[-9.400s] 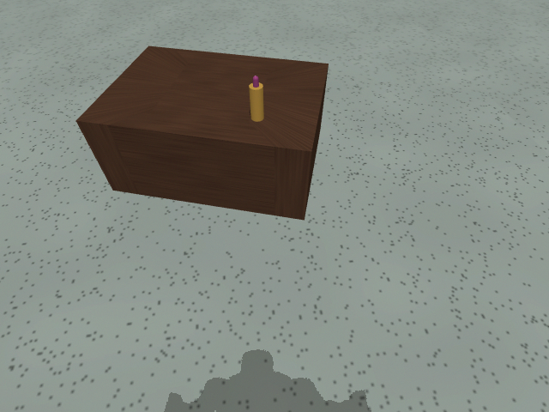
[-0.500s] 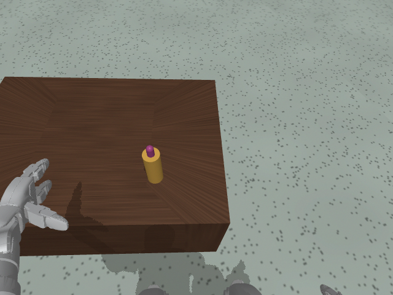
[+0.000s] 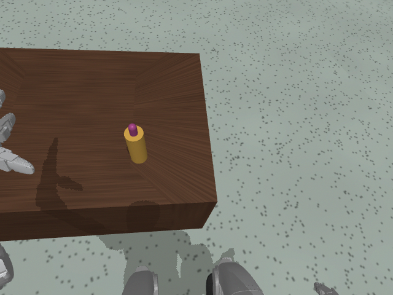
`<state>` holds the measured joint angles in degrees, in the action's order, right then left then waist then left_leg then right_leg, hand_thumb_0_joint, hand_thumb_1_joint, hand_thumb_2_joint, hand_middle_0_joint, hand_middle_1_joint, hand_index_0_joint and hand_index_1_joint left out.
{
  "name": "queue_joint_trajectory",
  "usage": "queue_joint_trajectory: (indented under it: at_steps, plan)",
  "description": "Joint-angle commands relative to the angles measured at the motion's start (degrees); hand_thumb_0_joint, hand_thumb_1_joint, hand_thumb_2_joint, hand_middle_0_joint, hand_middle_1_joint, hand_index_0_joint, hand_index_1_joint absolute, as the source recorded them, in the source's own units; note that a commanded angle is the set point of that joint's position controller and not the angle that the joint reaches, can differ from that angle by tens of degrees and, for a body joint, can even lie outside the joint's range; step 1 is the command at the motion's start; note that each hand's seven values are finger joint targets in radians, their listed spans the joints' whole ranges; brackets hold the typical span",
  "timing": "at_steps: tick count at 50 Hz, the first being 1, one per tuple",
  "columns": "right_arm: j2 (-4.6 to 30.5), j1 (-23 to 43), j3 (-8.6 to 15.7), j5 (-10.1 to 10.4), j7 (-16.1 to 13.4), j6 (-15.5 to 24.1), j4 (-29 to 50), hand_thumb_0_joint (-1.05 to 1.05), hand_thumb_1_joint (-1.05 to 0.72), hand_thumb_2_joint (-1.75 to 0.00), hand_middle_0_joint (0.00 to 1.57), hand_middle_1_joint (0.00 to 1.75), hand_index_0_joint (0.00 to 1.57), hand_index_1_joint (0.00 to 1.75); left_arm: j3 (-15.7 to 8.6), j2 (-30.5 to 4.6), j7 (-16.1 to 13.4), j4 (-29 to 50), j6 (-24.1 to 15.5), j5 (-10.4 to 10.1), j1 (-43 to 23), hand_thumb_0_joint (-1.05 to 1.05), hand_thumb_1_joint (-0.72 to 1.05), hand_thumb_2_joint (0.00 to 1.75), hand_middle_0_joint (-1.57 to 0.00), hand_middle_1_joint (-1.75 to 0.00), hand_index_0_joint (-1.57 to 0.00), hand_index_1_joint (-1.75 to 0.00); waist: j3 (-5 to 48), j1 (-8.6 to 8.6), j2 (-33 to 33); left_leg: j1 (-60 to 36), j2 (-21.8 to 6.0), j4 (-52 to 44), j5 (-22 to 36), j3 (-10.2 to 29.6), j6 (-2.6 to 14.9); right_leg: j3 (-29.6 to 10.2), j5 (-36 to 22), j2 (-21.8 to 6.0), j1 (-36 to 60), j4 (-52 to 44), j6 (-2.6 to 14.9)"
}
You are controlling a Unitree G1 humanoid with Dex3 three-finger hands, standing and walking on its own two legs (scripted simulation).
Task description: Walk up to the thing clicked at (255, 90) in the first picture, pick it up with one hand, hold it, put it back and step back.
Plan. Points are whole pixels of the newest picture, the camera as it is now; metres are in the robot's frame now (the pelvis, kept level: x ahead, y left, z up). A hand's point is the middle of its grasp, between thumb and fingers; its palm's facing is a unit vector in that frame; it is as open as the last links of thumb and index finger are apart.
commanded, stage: go down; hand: left
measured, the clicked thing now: (135, 142) +0.54 +0.13 -0.20
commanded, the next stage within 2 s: none
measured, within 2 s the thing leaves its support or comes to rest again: neither
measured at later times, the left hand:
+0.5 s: hand (15, 122) +0.44 +0.32 +0.05, palm faces +0.05 -1.00 -0.06, open 17.3 cm
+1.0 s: hand (13, 111) +0.47 +0.32 +0.05, palm faces +0.04 -1.00 -0.04, open 16.9 cm
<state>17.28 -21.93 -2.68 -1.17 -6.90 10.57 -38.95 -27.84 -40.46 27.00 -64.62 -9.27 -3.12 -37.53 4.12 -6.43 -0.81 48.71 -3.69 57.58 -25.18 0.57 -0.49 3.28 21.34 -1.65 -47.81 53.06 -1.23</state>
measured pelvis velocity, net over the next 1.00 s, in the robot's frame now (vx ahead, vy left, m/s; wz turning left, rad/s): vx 0.01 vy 0.01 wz -0.01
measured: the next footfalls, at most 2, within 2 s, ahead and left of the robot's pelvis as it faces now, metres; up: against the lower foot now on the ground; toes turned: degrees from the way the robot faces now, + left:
none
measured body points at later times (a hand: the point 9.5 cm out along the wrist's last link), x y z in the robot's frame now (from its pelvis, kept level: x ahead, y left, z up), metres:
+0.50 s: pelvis +0.01 +0.01 +0.00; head +0.12 +0.04 +0.43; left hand +0.44 +0.37 +0.06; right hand +0.05 -0.27 -0.10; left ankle +0.02 +0.12 -0.68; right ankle +0.04 -0.14 -0.68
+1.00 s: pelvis +0.01 +0.01 -0.01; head +0.14 +0.05 +0.42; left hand +0.46 +0.38 +0.06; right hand +0.04 -0.26 -0.10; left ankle +0.02 +0.12 -0.68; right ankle +0.04 -0.14 -0.68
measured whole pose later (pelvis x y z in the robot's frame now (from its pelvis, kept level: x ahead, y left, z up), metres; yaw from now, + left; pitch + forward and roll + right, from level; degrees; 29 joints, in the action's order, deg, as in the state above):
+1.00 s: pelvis +0.01 +0.01 -0.01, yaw -1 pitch +21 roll -4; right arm 16.6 -21.9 -4.3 -2.2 -6.2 8.7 -38.4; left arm -31.3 -44.7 30.3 -67.4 -12.5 -4.3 -45.1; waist 4.8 -8.3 -0.3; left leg 55.1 -3.9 61.9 -27.5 0.9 0.3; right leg 3.3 22.5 -1.4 -53.3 55.5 -2.0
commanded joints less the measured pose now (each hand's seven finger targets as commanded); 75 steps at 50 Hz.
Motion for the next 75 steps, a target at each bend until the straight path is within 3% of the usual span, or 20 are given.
queue_joint_trajectory:
  at_steps: [1,3,9,14,21,22,24,28,30,34,36,38,51,57,60,63,66,68,69,75]
  plan:
    - [11.0,-6.5,3.7,-0.3,-1.4,1.2,3.4,0.0,-0.87,-0.89,0.2,0.3,0.2,0.3,-3.6,-21.7,1.0,10.7,-4.3,-1.8,-20.8,0.0,-0.5,0.03,-0.08,-0.02,-0.07,-0.03,23.2,0.16,10.2,-14.2,1.9,-7.4,13.1,0.3,0.75,-1.3,-9.6,1.7,9.9,-6.2,2.43]
    - [11.1,-7.1,3.6,-0.4,-1.3,1.1,3.1,0.0,-0.88,-0.89,0.2,0.3,0.2,0.3,-3.8,-22.0,1.2,9.9,-4.4,-1.8,-20.7,0.0,-0.5,0.04,-0.08,-0.02,-0.06,-0.03,24.1,0.33,10.7,-15.5,1.7,-6.8,17.1,0.8,0.53,-0.9,-11.5,1.9,9.2,-5.6,2.62]
    - [11.0,-7.0,3.5,-0.3,-1.1,0.4,3.6,0.0,-0.88,-0.89,0.2,0.3,0.2,0.3,-4.3,-21.5,2.0,9.3,-4.4,-2.3,-18.3,0.0,-0.51,0.04,-0.07,-0.03,-0.06,-0.03,23.3,0.99,10.8,-15.5,1.3,-6.8,19.1,1.3,0.26,-0.2,-12.0,2.3,8.2,-5.0,2.79]
    - [11.2,-7.8,3.8,-0.4,-1.0,0.1,3.3,0.0,-0.89,-0.9,0.2,0.3,0.2,0.3,-4.9,-21.8,2.0,11.3,-4.5,-2.4,-19.8,0.0,-0.51,0.04,-0.07,-0.03,-0.06,-0.04,24.8,0.51,10.1,-16.5,1.2,-6.0,22.6,1.4,0.52,-0.4,-14.5,2.3,8.6,-4.8,2.64]
    - [11.0,-7.6,3.8,-0.6,-1.1,0.2,2.9,0.0,-0.89,-0.9,0.2,0.3,0.2,0.3,-4.1,-21.1,1.9,11.8,-5.1,-2.4,-24.0,0.0,-0.47,0.05,-0.06,-0.03,-0.05,-0.03,23.5,-0.76,10.4,-16.7,1.0,-6.1,17.6,1.6,0.48,-0.4,-10.6,2.3,5.7,-5.1,2.7]
    - [10.9,-7.5,3.7,-0.7,-1.2,0.1,2.8,0.0,-0.89,-0.9,0.2,0.3,0.2,0.3,-4.0,-20.3,2.2,10.7,-5.2,-2.6,-23.9,0.0,-0.55,0.07,-0.08,-0.05,-0.05,-0.08,23.2,-1.07,10.4,-16.2,1.0,-6.0,17.8,1.6,0.46,-0.3,-11.2,2.3,5.8,-4.9,2.7]
    - [10.7,-7.2,3.5,-0.7,-1.1,0.1,3.2,0.0,-0.88,-0.89,0.2,0.3,0.2,0.3,-4.7,-22.2,2.0,10.7,-5.4,-2.3,-23.9,0.0,-0.43,0.05,-0.07,-0.03,-0.05,-0.03,22.5,-0.33,9.1,-13.1,1.6,-5.9,14.6,0.8,0.95,-1.1,-10.2,2.1,8.1,-5.4,2.5]
    - [10.7,-7.1,3.3,-0.9,-1.1,-0.1,3.3,0.0,-0.87,-0.89,0.2,0.3,0.2,0.3,-3.9,-21.2,2.7,10.0,-5.8,-2.3,-25.3,0.0,-0.4,0.06,-0.06,-0.03,-0.05,-0.04,23.6,-0.98,10.7,-14.8,1.3,-5.2,16.0,1.0,0.73,-0.8,-10.6,2.1,6.0,-4.7,2.64]
    - [10.8,-7.0,3.0,-0.9,-0.9,-0.1,3.4,0.0,-0.87,-0.89,0.2,0.3,0.2,0.3,-4.7,-22.4,2.7,9.2,-5.8,-2.5,-25.0,0.0,-0.41,0.07,-0.06,-0.03,-0.04,-0.04,23.8,-0.41,11.5,-15.2,1.1,-5.1,18.6,1.7,0.3,-0.3,-11.5,2.2,5.1,-3.8,2.81]
    - [10.8,-7.4,3.0,-1.0,-0.7,-0.2,3.6,0.0,-0.88,-0.89,0.2,0.3,0.2,0.3,-4.5,-22.1,2.8,9.4,-6.1,-2.6,-26.4,0.0,-0.39,0.06,-0.06,-0.03,-0.05,-0.04,24.9,-0.97,11.0,-14.1,1.2,-4.8,17.3,1.8,0.45,-0.5,-10.8,2.2,6.0,-3.6,2.78]
    - [11.0,-7.6,2.9,-1.1,-0.7,-0.3,3.5,0.0,-0.88,-0.89,0.2,0.3,0.2,0.3,-5.0,-23.8,2.9,10.6,-6.4,-2.4,-27.2,0.0,-0.38,0.06,-0.06,-0.03,-0.04,-0.04,26.4,-0.77,11.7,-15.1,1.2,-4.0,20.0,1.7,0.46,-0.6,-12.4,2.1,5.8,-3.5,2.75]
    - [11.0,-7.6,2.8,-1.0,-0.7,-0.4,3.3,0.0,-0.88,-0.89,0.2,0.3,0.2,0.3,-5.0,-22.9,3.2,9.1,-6.3,-2.8,-25.8,0.0,-0.4,0.07,-0.06,-0.03,-0.04,-0.04,25.9,-0.89,12.6,-16.4,0.7,-4.1,22.5,2.5,-0.01,0.1,-12.9,2.3,4.1,-2.6,2.93]
    - [11.0,-8.0,2.5,-1.0,-0.3,-0.8,3.3,0.0,-0.88,-0.89,0.2,0.3,0.2,0.3,-6.1,-25.0,3.8,9.1,-7.2,-3.1,-29.0,0.0,-0.38,0.07,-0.05,-0.04,-0.04,-0.04,25.5,-1.36,12.0,-13.4,1.0,-3.6,17.0,2.5,0.3,-0.4,-9.7,2.3,3.1,-2.5,2.91]
    - [11.3,-8.4,2.2,-1.2,-0.2,-0.9,3.3,0.0,-0.88,-0.89,0.2,0.3,0.2,0.3,-6.9,-26.9,4.3,8.5,-7.7,-2.9,-30.0,0.0,-0.35,0.08,-0.05,-0.04,-0.04,-0.04,27.4,-1.3,12.8,-13.7,1.1,-2.4,19.7,2.5,0.27,-0.4,-11.4,2.3,3.1,-1.7,2.92]
    - [11.4,-9.1,2.1,-1.3,-0.3,-1.0,2.8,0.0,-0.88,-0.89,0.2,0.3,0.2,0.3,-6.2,-25.6,4.8,7.3,-7.5,-3.2,-29.9,0.0,-0.35,0.09,-0.05,-0.04,-0.03,-0.05,27.5,-2.26,12.4,-13.7,1.2,-1.4,21.5,2.4,0.46,-0.5,-13.3,2.2,3.1,-1.6,2.72]
    - [11.6,-9.6,2.0,-1.4,-0.2,-1.3,2.1,0.0,-0.88,-0.89,0.2,0.3,0.2,0.3,-7.1,-27.7,4.9,8.2,-7.7,-3.0,-31.1,0.0,-0.34,0.1,-0.05,-0.04,-0.03,-0.05,28.2,-1.72,13.6,-14.2,1.2,-0.8,23.6,2.6,0.42,-0.4,-14.3,2.1,2.4,-0.9,2.76]
    - [11.5,-9.5,2.1,-1.4,-0.1,-1.5,2.1,0.0,-0.88,-0.89,0.2,0.3,0.2,0.3,-6.2,-26.6,5.1,7.8,-7.8,-2.9,-32.0,0.0,-0.34,0.1,-0.05,-0.05,-0.03,-0.06,27.3,-2.39,12.7,-13.1,1.2,-1.4,19.6,2.5,0.53,-0.3,-12.0,2.3,2.3,-1.2,2.82]
    - [11.6,-9.1,1.9,-1.3,-0.1,-1.5,2.2,0.0,-0.88,-0.89,0.2,0.3,0.2,0.3,-7.5,-28.7,4.9,6.7,-7.8,-2.9,-31.2,0.0,-0.34,0.09,-0.05,-0.05,-0.03,-0.06,27.0,-1.45,13.0,-11.6,1.4,-1.7,17.7,2.3,0.51,-0.5,-10.8,2.2,2.9,-1.3,2.87]
    - [11.6,-9.0,2.1,-1.1,-0.1,-1.5,2.5,0.0,-0.88,-0.89,0.2,0.3,0.2,0.3,-6.8,-28.0,5.0,7.7,-7.9,-3.0,-32.5,0.0,-0.34,0.1,-0.05,-0.05,-0.03,-0.06,26.8,-2.17,12.6,-11.8,1.3,-2.1,15.9,2.4,0.6,-0.5,-9.7,2.3,2.7,-1.5,2.9]
    - [11.7,-9.9,2.0,-1.0,-0.1,-1.7,2.1,0.0,-0.88,-0.89,0.2,0.3,0.2,0.3,-7.6,-28.9,5.5,7.2,-7.9,-3.5,-31.6,0.0,-0.35,0.08,-0.05,-0.05,-0.04,-0.06,28.2,-1.9,12.0,-10.9,1.5,-1.3,18.3,2.2,0.8,-0.7,-12.2,2.2,4.9,-1.4,2.72]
